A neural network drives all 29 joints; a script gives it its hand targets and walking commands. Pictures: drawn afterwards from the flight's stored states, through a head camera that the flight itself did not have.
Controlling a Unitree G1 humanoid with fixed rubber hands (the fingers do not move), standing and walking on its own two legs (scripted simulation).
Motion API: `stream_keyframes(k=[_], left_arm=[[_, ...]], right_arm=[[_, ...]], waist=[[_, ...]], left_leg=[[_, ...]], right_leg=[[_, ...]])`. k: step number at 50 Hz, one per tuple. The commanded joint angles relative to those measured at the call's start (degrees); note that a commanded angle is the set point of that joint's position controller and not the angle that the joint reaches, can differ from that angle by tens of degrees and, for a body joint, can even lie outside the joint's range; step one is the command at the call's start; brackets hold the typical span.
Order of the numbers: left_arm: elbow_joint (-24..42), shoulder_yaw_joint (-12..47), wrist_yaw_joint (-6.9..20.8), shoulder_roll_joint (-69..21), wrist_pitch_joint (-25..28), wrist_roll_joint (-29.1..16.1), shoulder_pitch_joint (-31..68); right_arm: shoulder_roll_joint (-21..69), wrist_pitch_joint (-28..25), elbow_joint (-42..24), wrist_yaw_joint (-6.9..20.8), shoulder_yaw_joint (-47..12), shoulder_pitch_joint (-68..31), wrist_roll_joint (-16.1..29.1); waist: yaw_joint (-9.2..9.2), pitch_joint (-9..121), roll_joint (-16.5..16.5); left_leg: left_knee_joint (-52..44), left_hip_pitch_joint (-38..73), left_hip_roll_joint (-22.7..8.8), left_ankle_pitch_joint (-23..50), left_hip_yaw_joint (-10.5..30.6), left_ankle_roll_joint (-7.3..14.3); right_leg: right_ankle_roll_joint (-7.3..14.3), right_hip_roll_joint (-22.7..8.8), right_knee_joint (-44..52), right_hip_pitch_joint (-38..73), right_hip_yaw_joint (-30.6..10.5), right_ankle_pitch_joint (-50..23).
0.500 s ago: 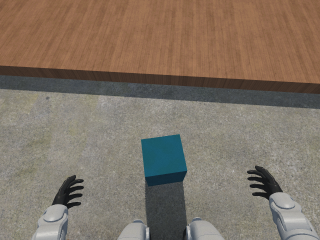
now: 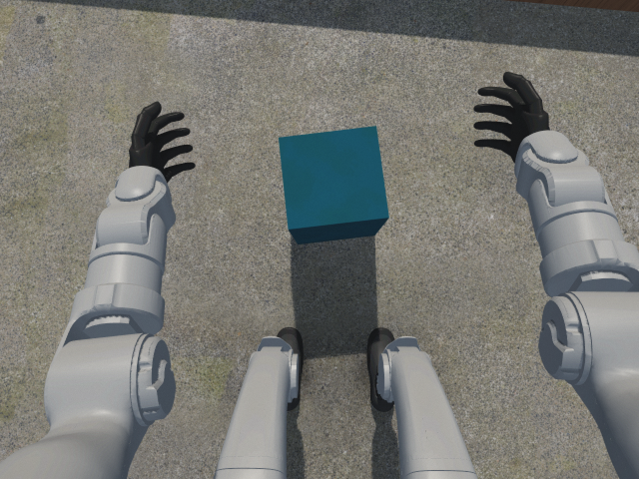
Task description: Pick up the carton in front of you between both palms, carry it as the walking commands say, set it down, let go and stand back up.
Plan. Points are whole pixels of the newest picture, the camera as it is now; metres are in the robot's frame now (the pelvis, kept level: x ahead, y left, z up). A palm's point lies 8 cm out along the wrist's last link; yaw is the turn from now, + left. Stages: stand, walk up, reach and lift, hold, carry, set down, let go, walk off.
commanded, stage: reach and lift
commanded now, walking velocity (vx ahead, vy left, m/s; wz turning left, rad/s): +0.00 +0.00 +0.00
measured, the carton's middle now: (332, 192) +0.56 +0.01 -0.55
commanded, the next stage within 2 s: none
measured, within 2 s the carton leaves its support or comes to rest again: neither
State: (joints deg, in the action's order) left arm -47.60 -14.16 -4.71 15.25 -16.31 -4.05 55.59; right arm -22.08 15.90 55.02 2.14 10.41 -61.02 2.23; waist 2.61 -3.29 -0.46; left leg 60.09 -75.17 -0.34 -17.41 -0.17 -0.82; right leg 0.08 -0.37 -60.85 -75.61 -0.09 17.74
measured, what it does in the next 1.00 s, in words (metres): lowers itself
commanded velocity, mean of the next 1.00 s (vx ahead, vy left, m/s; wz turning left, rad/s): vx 0.00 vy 0.00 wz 0.00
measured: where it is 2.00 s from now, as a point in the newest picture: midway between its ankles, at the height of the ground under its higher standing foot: (335, 384)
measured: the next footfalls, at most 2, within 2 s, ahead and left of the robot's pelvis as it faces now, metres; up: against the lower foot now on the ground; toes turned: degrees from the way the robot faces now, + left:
none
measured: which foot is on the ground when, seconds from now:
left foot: down 0.00-1.00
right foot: down 0.00-1.00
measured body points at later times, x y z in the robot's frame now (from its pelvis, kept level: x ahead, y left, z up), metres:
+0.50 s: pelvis +0.03 +0.00 -0.04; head +0.38 -0.01 +0.24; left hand +0.56 +0.20 -0.19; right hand +0.60 -0.17 -0.19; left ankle +0.09 +0.13 -0.63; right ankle +0.08 -0.12 -0.63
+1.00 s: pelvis -0.03 +0.00 -0.26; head +0.35 +0.00 -0.03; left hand +0.54 +0.20 -0.42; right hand +0.58 -0.17 -0.42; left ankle +0.08 +0.13 -0.64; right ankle +0.08 -0.12 -0.64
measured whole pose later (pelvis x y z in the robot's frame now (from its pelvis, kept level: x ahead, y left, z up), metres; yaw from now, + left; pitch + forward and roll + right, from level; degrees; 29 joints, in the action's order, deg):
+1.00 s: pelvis -0.03 +0.00 -0.26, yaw +2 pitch +43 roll +2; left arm -59.2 -12.4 -8.7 18.3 -9.3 -10.8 86.3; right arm -27.8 9.5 67.1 -3.9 2.3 -93.1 10.6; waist 3.0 -16.6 0.4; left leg 116.2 -127.6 1.8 -31.3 0.8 -2.7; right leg -1.1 1.7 -117.8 -128.5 -2.7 31.9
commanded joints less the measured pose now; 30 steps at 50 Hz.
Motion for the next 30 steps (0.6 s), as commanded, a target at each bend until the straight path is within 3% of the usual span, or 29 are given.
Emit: stream_keyframes(k=[1, 8, 14, 17, 20, 22, 26, 30], left_arm=[[2.7, -2.7, -0.8, 6.8, 0.4, 0.8, 21.0], [2.0, -8.4, -1.0, 5.6, 1.7, 4.7, 32.6], [6.2, -11.1, -0.6, 3.4, 4.5, 7.3, 30.9], [6.5, -12.2, 0.2, 1.0, 7.0, 8.6, 27.5], [5.3, -13.7, 0.8, -1.5, 9.5, 10.3, 24.2], [4.4, -14.5, 0.9, -2.2, 10.7, 11.3, 22.9], [1.8, -15.4, 0.8, -2.6, 12.1, 12.5, 21.3], [0.6, -12.7, -0.3, -0.9, 12.8, 9.1, 22.7]], right_arm=[[-8.8, -0.5, -1.2, 0.4, 1.8, -23.5, -0.8], [-8.9, -1.8, 2.4, 0.9, 5.3, -37.5, -4.8], [-7.1, -4.4, -0.8, 0.3, 7.9, -37.1, -8.4], [-3.4, -6.5, -1.9, 0.0, 9.6, -33.3, -9.5], [-0.2, -8.5, -2.2, -0.3, 11.5, -29.6, -11.1], [0.9, -9.5, -1.8, -0.7, 12.3, -27.7, -11.9], [1.9, -10.9, -0.5, -1.6, 12.3, -25.2, -12.0], [-0.5, -11.6, -0.2, -3.2, 9.5, -25.9, -9.1]], waist=[[1.04, 49.0, -1.8], [2.17, 55.6, -3.2], [1.91, 68.5, -4.2], [1.77, 67.6, -4.3], [1.55, 63.9, -4.3], [1.34, 62.3, -4.3], [1.25, 57.5, -3.5], [0.48, 61.2, -2.9]], left_leg=[[-5.2, 18.9, 2.8, -0.3, -2.8, -2.0], [-3.1, 16.6, 3.7, 3.8, -3.6, -2.3], [-1.8, 18.6, 4.8, 21.8, -3.6, -2.0], [-0.3, 14.2, 4.8, 29.0, -2.8, -1.7], [2.4, 6.6, 4.5, 32.1, -2.0, -1.6], [5.2, 2.0, 4.4, 30.6, -1.8, -1.8], [12.8, -5.6, 4.4, 24.5, -2.0, -2.7], [22.0, -9.0, 4.4, 25.0, -1.9, -3.3]], right_leg=[[-1.5, 2.9, 5.4, 22.2, 1.0, 1.3], [-1.3, 4.0, 3.7, 21.7, 1.0, -2.8], [-1.2, 4.7, 0.8, 30.4, 0.3, -24.8], [-0.9, 4.3, -1.3, 29.3, -1.1, -35.1], [-0.9, 3.9, -4.2, 24.3, -2.5, -40.4], [-1.3, 3.9, -6.9, 18.8, -2.5, -38.5], [-1.7, 4.4, -13.2, 3.5, -1.5, -28.0], [-1.9, 4.5, -22.1, -3.3, -1.2, -25.9]])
